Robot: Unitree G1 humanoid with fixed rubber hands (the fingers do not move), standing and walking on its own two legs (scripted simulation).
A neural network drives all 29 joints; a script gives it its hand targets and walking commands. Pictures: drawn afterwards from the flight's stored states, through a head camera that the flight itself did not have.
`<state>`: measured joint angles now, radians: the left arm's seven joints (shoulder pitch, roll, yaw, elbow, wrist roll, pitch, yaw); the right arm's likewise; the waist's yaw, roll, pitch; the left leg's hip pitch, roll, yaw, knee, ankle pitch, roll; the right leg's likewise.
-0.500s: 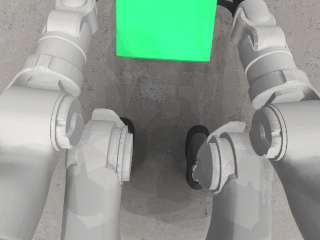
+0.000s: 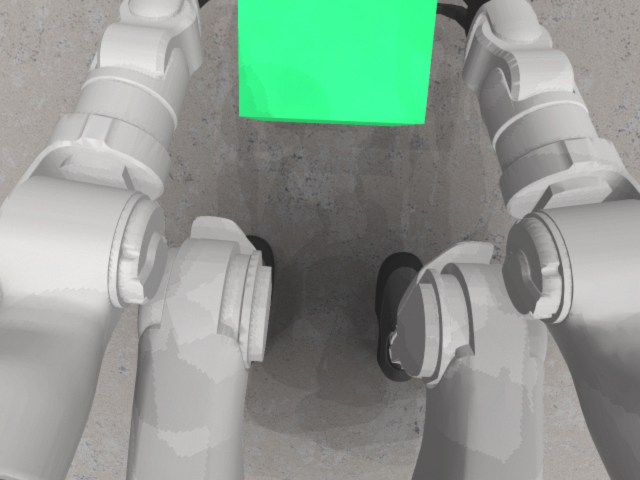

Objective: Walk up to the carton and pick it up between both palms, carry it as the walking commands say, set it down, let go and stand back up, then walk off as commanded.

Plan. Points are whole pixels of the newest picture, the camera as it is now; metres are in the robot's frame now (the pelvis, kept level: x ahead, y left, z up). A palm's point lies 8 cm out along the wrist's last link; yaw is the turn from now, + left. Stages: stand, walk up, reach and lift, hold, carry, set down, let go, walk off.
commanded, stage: reach and lift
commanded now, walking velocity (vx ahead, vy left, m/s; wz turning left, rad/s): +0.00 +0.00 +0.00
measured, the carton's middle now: out of the picture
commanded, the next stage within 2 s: none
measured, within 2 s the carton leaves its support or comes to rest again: leaves its support in 0.04 s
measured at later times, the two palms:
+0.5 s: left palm out of the picture +0.54 +0.16 -0.12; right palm out of the picture +0.53 -0.11 -0.13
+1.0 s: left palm out of the picture +0.52 +0.15 -0.06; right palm out of the picture +0.51 -0.10 -0.08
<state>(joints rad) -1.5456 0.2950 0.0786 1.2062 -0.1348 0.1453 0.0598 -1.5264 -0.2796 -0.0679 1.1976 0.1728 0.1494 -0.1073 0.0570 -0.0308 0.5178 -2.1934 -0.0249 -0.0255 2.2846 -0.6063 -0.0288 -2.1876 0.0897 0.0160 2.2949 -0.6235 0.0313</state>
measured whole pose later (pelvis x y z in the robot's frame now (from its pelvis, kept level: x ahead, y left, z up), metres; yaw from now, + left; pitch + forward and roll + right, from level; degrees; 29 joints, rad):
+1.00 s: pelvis -0.03 -0.01 +0.06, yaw +1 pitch +25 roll +0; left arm -1.48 0.15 0.27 0.88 0.08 0.31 0.21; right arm -1.38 -0.10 -0.30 0.80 -0.01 0.28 -0.35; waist 0.05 -0.02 0.52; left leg -1.98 -0.07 -0.06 2.07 -0.53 -0.06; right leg -1.96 0.11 0.03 2.09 -0.57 0.04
